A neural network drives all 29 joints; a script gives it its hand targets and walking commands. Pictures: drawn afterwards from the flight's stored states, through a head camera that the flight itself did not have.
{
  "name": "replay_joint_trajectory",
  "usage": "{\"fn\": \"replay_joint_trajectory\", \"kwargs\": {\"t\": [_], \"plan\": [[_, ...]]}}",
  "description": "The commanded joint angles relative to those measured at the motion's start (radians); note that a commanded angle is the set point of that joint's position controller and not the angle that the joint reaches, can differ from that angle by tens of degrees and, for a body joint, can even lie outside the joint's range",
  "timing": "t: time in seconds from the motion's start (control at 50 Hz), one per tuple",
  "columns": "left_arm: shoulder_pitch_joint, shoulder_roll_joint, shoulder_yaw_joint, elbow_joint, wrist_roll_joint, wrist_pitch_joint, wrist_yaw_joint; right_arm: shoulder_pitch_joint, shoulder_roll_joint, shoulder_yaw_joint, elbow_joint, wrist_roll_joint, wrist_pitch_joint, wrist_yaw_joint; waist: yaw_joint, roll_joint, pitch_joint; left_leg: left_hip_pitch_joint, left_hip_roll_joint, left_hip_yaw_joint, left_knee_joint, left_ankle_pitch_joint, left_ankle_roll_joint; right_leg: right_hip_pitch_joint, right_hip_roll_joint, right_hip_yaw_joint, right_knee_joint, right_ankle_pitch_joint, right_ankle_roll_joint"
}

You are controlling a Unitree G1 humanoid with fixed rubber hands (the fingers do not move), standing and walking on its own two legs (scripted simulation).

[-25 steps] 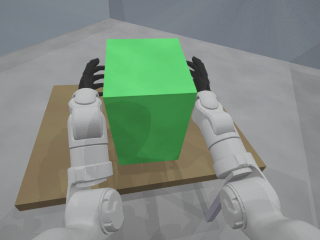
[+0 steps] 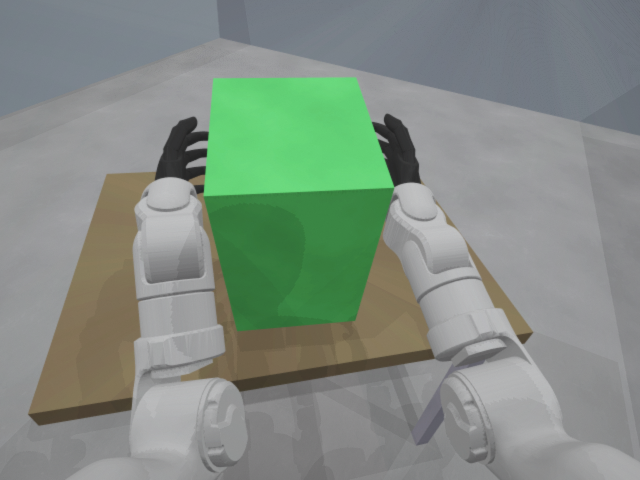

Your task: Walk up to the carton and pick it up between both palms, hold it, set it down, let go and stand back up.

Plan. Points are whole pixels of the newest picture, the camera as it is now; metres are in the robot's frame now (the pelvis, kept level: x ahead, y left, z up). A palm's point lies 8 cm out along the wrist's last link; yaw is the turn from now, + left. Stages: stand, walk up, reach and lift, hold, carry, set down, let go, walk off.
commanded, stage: hold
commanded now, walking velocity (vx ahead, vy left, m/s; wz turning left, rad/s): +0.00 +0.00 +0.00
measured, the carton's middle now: (292, 213) +0.38 +0.02 +0.17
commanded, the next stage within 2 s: none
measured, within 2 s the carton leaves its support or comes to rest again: neither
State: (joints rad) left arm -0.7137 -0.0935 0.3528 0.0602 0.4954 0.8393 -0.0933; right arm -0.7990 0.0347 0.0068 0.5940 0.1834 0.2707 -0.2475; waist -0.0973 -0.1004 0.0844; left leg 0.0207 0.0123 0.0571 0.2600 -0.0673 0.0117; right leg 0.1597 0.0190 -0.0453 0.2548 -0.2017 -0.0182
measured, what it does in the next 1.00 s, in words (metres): stands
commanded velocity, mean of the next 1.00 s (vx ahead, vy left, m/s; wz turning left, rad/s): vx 0.00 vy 0.00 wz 0.00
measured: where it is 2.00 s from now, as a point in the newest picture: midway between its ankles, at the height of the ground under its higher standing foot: outside the picture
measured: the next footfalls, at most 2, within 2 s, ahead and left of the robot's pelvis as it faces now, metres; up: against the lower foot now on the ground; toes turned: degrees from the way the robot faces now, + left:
none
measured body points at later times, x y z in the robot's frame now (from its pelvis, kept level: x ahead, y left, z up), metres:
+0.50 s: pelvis +0.00 +0.00 +0.00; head -0.05 +0.04 +0.44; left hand +0.37 +0.15 +0.23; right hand +0.38 -0.11 +0.23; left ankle +0.07 +0.11 -0.75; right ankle -0.02 -0.10 -0.75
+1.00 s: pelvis +0.00 +0.00 +0.00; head -0.06 +0.03 +0.44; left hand +0.37 +0.15 +0.24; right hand +0.38 -0.11 +0.25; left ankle +0.07 +0.11 -0.75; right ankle -0.02 -0.10 -0.75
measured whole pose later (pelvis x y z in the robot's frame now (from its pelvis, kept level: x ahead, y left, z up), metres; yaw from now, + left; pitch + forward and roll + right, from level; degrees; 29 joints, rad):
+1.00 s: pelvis +0.00 +0.00 +0.00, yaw +0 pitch -12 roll +0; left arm -0.74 -0.09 0.36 0.05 0.50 0.88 -0.10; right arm -0.84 0.02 0.00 0.58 0.20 0.32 -0.26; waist -0.11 -0.08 0.06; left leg 0.02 0.01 0.06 0.27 -0.07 0.02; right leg 0.15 0.01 -0.04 0.27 -0.21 -0.01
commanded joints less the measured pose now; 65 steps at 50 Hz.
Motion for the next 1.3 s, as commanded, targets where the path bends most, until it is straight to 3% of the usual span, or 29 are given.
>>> {"fn": "replay_joint_trajectory", "kwargs": {"t": [0.0,0.64,0.66,0.68,0.74,0.82,0.94,1.28], "plan": [[-0.505,-0.433,-0.383,-0.031,-0.15,-0.048,-0.126,-0.546,0.437,0.259,-0.187,0.049,-0.028,0.084,-0.013,0.094,-0.269,0.256,-0.021,0.04,0.014,0.097,0.004,-0.151,0.023,-0.057,-0.054,0.147,0.072],[-0.53,-0.434,-0.385,-0.037,-0.148,-0.042,-0.124,-0.566,0.427,0.24,-0.181,0.044,-0.037,0.087,-0.014,0.104,-0.271,0.253,-0.015,0.042,0.008,0.079,0.006,-0.163,0.023,-0.064,-0.055,0.122,0.066],[-0.532,-0.436,-0.389,-0.039,-0.153,-0.044,-0.123,-0.573,0.428,0.242,-0.187,0.046,-0.039,0.088,-0.02,0.105,-0.278,0.253,-0.015,0.041,0.011,0.086,0.004,-0.159,0.025,-0.067,-0.054,0.13,0.066],[-0.545,-0.478,-0.474,-0.114,-0.181,-0.049,-0.112,-0.61,0.48,0.272,-0.292,0.049,-0.048,0.073,-0.057,0.139,-0.393,0.292,-0.014,0.013,0.06,0.15,0.0,-0.146,0.021,-0.068,-0.03,0.204,0.073],[-0.521,-0.451,-0.444,-0.073,-0.165,-0.034,-0.104,-0.58,0.467,0.291,-0.242,0.066,-0.006,0.055,-0.044,0.117,-0.31,0.269,-0.019,0.015,0.042,0.098,0.004,-0.17,0.015,-0.062,-0.039,0.187,0.087],[-0.535,-0.438,-0.39,-0.034,-0.135,-0.016,-0.123,-0.592,0.452,0.247,-0.189,0.046,0.019,0.069,-0.015,0.105,-0.227,0.176,-0.008,0.028,-0.03,-0.033,0.023,-0.161,0.022,-0.06,-0.036,0.057,0.07],[-0.54,-0.441,-0.384,-0.035,-0.145,-0.012,-0.13,-0.611,0.456,0.262,-0.204,0.072,0.028,0.063,-0.02,0.091,-0.284,0.231,-0.014,0.028,0.01,0.045,0.014,-0.158,0.028,-0.058,-0.039,0.143,0.074],[-0.559,-0.442,-0.409,-0.06,-0.164,-0.019,-0.134,-0.601,0.471,0.278,-0.213,0.094,0.052,0.049,-0.027,0.108,-0.29,0.226,-0.02,0.021,0.017,0.057,0.002,-0.168,0.023,-0.056,-0.035,0.159,0.084]]}}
